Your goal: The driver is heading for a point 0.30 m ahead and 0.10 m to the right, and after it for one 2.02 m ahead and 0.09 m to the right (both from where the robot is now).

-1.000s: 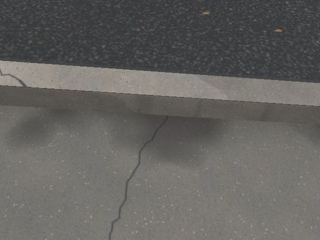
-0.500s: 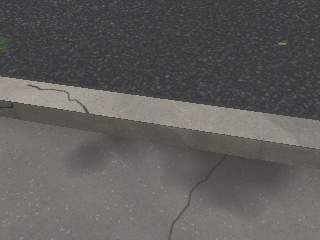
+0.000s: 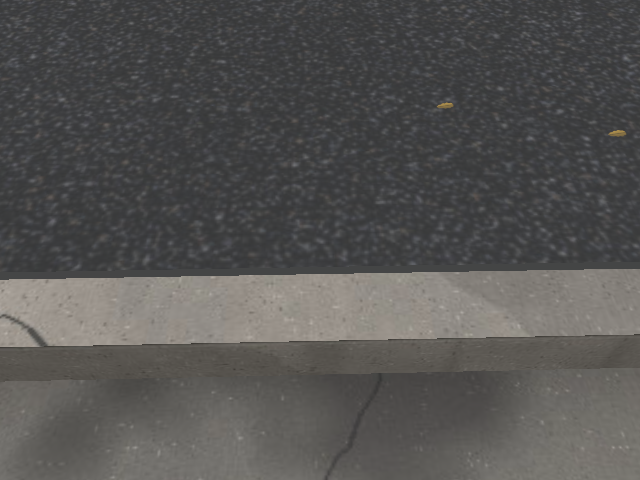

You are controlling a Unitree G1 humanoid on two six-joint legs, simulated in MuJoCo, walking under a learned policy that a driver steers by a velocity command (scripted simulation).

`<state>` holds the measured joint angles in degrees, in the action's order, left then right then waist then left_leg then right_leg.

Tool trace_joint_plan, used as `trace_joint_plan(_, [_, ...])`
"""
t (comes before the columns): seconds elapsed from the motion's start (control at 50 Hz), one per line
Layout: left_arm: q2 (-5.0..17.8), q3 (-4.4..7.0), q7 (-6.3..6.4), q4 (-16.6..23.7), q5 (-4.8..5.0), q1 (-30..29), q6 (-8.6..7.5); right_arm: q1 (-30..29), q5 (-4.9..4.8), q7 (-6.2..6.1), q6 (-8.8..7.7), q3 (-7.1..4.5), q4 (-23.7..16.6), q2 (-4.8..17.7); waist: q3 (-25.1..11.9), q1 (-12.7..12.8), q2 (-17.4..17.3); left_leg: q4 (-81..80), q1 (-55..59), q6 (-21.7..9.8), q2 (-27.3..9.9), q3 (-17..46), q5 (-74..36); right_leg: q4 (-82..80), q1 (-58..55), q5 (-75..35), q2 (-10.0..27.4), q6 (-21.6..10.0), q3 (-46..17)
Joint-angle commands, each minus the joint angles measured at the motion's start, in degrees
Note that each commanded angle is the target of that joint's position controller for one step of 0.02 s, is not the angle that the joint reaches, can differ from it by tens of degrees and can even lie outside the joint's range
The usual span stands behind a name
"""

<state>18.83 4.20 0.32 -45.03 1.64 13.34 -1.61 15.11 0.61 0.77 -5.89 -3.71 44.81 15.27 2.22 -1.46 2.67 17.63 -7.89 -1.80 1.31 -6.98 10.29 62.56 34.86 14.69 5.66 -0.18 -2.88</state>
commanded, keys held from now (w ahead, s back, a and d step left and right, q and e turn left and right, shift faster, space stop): w+e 0.14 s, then e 0.22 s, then q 0.64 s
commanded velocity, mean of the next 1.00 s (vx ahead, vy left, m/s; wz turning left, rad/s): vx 0.18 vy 0.00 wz -0.07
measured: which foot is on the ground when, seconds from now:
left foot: down 0.00-0.28, up 0.30-0.78, down 0.80-1.00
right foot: up 0.00-0.24, down 0.26-0.80, up 0.82-1.00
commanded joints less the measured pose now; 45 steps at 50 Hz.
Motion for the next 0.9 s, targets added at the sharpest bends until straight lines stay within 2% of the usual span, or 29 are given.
trace_joint_plan(0.02, [0.4,-0.25,-0.63,4.3,-0.42,0.5,0.1,-4.3,0.0,-0.46,-1.36,-2.02,-3.1,7.7,0.9,1.8,-6.0,-11.6,1.0,-9.5,-16.8,8.3,-10.7,-5.8,4.7,-7.4,3.1,0.7,-3.1])
trace_joint_plan(0.08, [0.1,-0.79,-2.12,6.1,-0.36,-5.1,-0.74,-3.5,-0.36,-0.9,-0.83,-2.47,-2.3,9.4,1.9,-0.1,-4.9,-12.1,1.6,-8.2,-15.5,2.0,-12.4,-16.3,2.2,-15.7,2.1,0.3,-0.1])
trace_joint_plan(0.14, [0.5,-1.06,-3.16,8.6,-0.39,-10.6,-0.82,-0.7,-1.13,-1.01,-0.08,-3.04,-0.8,11.1,3.2,-1.9,-4.1,-11.3,5.9,-7.1,-16.5,-0.9,-12.9,-22.9,2.0,-16.2,1.2,-1.0,2.3])
trace_joint_plan(0.16, [0.9,-0.95,-3.46,9.5,-0.53,-11.8,-0.81,-0.5,-1.44,-1.03,0.39,-3.16,-0.5,11.5,3.9,-1.9,-4.1,-9.5,7.7,-6.5,-16.7,-1.9,-17.0,-24.7,2.1,-15.0,0.6,-1.6,3.0])
trace_joint_plan(0.2, [2.5,-0.21,-3.95,10.8,-1.08,-11.5,-0.76,-0.7,-1.88,-1.43,1.52,-3.58,-0.4,13.2,2.1,-0.5,-5.6,-2.5,10.7,-4.9,-16.9,-3.5,-34.3,-26.8,-1.2,-10.6,-2.4,-3.2,5.9])
trace_joint_plan(0.22, [3.8,0.55,-3.97,10.6,-1.23,-8.7,-0.79,-1.0,-2.17,-1.78,2.03,-3.79,-0.6,14.0,-0.6,1.3,-7.1,3.3,11.4,-3.9,-16.4,-4.1,-43.9,-26.9,-5.6,-8.4,-4.9,-4.2,7.7])
trace_joint_plan(0.24, [5.9,1.77,-3.84,9.1,-1.18,-2.0,-0.81,-1.7,-2.59,-2.02,2.58,-3.81,-1.0,14.1,-4.4,5.0,-7.1,12.7,10.2,-2.6,-15.0,-5.0,-48.5,-29.2,-13.8,-9.3,-7.6,-5.7,8.8])
trace_joint_plan(0.26, [9.2,3.59,-2.97,7.0,-1.31,6.2,-0.65,-1.4,-2.56,-2.24,2.65,-3.14,-1.4,12.4,-9.1,9.2,-5.1,25.5,4.3,0.1,-12.2,-5.9,-42.5,-33.2,-26.7,-16.5,-9.1,-7.8,7.3])
trace_joint_plan(0.28, [14.8,4.66,-1.47,6.5,-1.28,9.0,-0.09,2.3,0.89,-2.04,2.3,-1.14,-3.0,6.4,-14.2,6.4,8.5,44.3,-12.5,3.9,-7.1,-5.7,1.9,-30.2,-43.6,-40.7,2.8,-11.3,-8.6])
trace_joint_plan(0.3, [18.6,4.75,-1.65,10.3,-2.45,5.1,-0.47,8.1,1.06,-1.3,1.35,0.37,-4.5,4.6,-26.7,2.0,14.5,63.6,-28.8,6.6,2.9,4.9,32.1,-34.7,-57.1,-40.6,16.9,-26.1,-38.5])
trace_joint_plan(0.32, [13.7,3.75,-2.12,11.6,-2.13,5.2,-0.6,2.1,-0.72,-0.8,0.78,-1.05,-3.7,11.1,-28.6,7.2,2.0,65.0,-30.7,5.4,-0.6,13.3,27.6,-38.4,-54.9,-35.7,14.6,-23.3,-34.3])
trace_joint_plan(0.34, [11.3,3.05,-2.18,11.5,-1.5,2.2,-1.0,-2.5,-1.95,-0.91,0.7,-0.97,-5.6,11.1,-20.3,6.2,0.8,61.5,-32.9,4.3,-2.5,12.3,21.7,-39.6,-47.6,-32.1,11.8,-20.7,-26.4])
trace_joint_plan(0.36, [9.4,2.62,-1.91,11.2,-0.6,-0.7,-1.05,-2.9,-1.08,-1.77,1.02,-0.81,-4.9,10.0,-13.8,3.7,-3.4,57.0,-32.3,4.5,-5.0,11.9,17.6,-40.6,-39.0,-29.7,8.8,-17.8,-21.7])
trace_joint_plan(0.38, [7.0,1.85,-1.44,11.5,-0.58,-3.7,-0.84,-2.1,-0.44,-2.38,1.78,-1.01,-4.2,10.5,-11.1,1.9,-2.7,53.7,-29.3,4.8,-6.9,11.6,15.3,-41.5,-32.1,-31.4,8.2,-16.6,-17.9])
trace_joint_plan(0.4, [6.0,1.29,-1.2,12.0,-1.67,-5.3,-0.77,-0.8,-0.51,-2.46,2.76,-1.12,-3.6,10.7,-10.5,0.3,-1.0,52.7,-24.2,4.8,-7.5,11.3,13.9,-42.9,-26.0,-34.1,7.4,-16.0,-15.2])
trace_joint_plan(0.44, [5.2,0.76,-1.07,11.1,-2.76,-6.2,-1.32,2.3,-0.37,-2.71,3.79,-0.72,-2.2,8.6,-11.5,-1.0,0.0,50.0,-18.9,5.7,-7.2,10.1,11.6,-43.8,-20.9,-41.6,6.5,-16.4,-10.0])
trace_joint_plan(0.5, [2.7,-0.46,-0.55,8.6,-3.05,-7.6,-1.74,1.9,-0.18,-2.97,4.36,0.26,-1.3,5.8,-11.7,-1.3,1.1,38.4,-15.2,6.9,-8.1,10.2,5.6,-44.8,-19.4,-40.5,4.4,-14.7,-3.1])
trace_joint_plan(0.54, [3.1,-0.53,-0.22,7.3,-3.65,-8.3,-1.3,-0.8,-0.42,-2.77,4.72,0.65,-1.1,5.4,-10.4,0.0,2.3,31.3,-12.6,7.0,-8.3,9.8,1.1,-46.4,-18.8,-31.9,3.8,-13.5,-1.0])
trace_joint_plan(0.58, [4.2,-0.44,0.0,6.1,-4.29,-8.2,-0.84,-3.9,-0.89,-2.7,5.05,0.43,-1.7,6.8,-8.3,1.5,2.4,27.3,-12.0,6.7,-7.9,9.6,0.0,-48.0,-19.0,-22.3,4.9,-13.4,-1.7])
trace_joint_plan(0.6, [5.2,-0.2,0.12,5.6,-4.2,-8.0,-0.49,-5.2,-1.11,-2.67,5.19,0.17,-2.3,7.8,-6.8,2.1,2.6,26.3,-13.2,6.5,-7.5,9.4,1.3,-48.3,-20.1,-19.0,5.7,-13.6,-2.6])
trace_joint_plan(0.66, [7.0,0.46,0.88,4.3,-2.99,-6.8,0.99,-7.4,-1.22,-2.45,5.4,-0.35,-4.0,9.0,-4.2,3.3,2.6,25.9,-18.0,5.7,-6.9,8.8,8.8,-47.0,-25.7,-17.2,9.3,-14.6,-5.7])
trace_joint_plan(0.74, [7.1,0.76,2.28,4.0,-1.72,-7.2,2.87,-5.9,-1.38,-1.32,5.03,-0.29,-4.2,7.2,-5.4,2.1,1.9,19.9,-17.4,4.4,-5.0,6.2,10.5,-41.0,-33.1,-30.7,11.2,-13.8,-5.4])
trace_joint_plan(0.78, [7.1,1.04,2.79,3.7,-0.91,-7.1,3.57,-3.7,-1.28,-0.57,4.68,-0.56,-3.5,7.5,-6.2,0.2,1.3,8.0,-11.1,2.1,-3.5,5.3,-1.8,-36.0,-32.6,-32.1,8.7,-10.0,-2.0])
trace_joint_plan(0.8, [6.2,1.02,2.8,4.0,-1.14,-6.1,3.22,-3.1,-0.9,-0.68,4.68,-1.5,-3.7,10.9,-7.4,0.7,-3.1,4.8,-5.3,-0.4,-6.7,11.1,-17.0,-29.6,-28.9,-25.3,4.5,-5.9,1.9])
trace_joint_plan(0.82, [3.9,0.38,2.55,6.7,-3.42,-7.5,2.34,-2.7,-0.71,-1.38,4.76,-3.17,-4.3,17.5,-8.8,2.7,-15.7,6.6,3.8,-7.7,-17.4,26.2,-40.0,-19.0,-15.4,-7.4,-3.7,-0.4,7.9])
trace_joint_plan(0.84, [3.5,0.26,2.49,7.7,-4.02,-13.9,1.77,1.8,-0.03,-1.52,4.85,-3.08,-3.8,15.9,-9.1,-3.0,-18.1,4.8,9.9,-16.9,-23.3,34.4,-49.4,-7.9,-2.6,20.7,-10.3,2.4,4.8])
trace_joint_plan(0.86, [4.2,0.61,1.88,7.3,-2.89,-12.6,1.51,2.4,0.49,-1.59,4.32,-2.64,-3.9,14.5,-10.9,-2.6,-11.9,4.5,11.2,-17.6,-22.5,32.1,-45.5,-0.1,0.5,23.0,-8.7,2.5,0.0])
trace_joint_plan(0.88, [4.2,0.92,1.65,6.4,-1.84,-11.2,1.65,-0.8,-0.03,-1.8,3.95,-2.84,-4.3,13.9,-9.9,-0.8,-9.0,5.3,11.2,-14.6,-19.2,28.0,-42.1,1.9,2.2,19.3,-7.3,2.7,-1.2])
trace_joint_plan(0.9, [4.2,1.06,1.73,5.8,-1.66,-10.6,1.85,-3.4,-1.01,-2.02,4.04,-2.84,-4.8,13.2,-8.6,0.2,-7.6,5.5,10.3,-12.1,-16.9,25.5,-39.6,0.6,3.6,15.9,-6.5,3.3,-1.4])
Keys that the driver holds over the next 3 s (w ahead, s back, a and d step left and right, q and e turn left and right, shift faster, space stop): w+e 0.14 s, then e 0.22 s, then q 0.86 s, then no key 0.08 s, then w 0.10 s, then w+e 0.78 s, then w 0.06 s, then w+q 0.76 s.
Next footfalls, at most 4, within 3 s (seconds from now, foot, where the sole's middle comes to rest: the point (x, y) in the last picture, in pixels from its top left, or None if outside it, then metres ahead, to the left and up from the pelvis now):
0.26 right None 0.31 -0.16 -0.78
0.80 left None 0.34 0.06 -0.78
1.22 right None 0.40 -0.18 -0.78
1.58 left None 0.36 0.06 -0.78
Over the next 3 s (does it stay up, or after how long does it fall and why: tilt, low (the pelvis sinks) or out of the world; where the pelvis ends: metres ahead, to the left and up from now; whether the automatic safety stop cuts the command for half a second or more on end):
stays up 1.07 -0.19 0.13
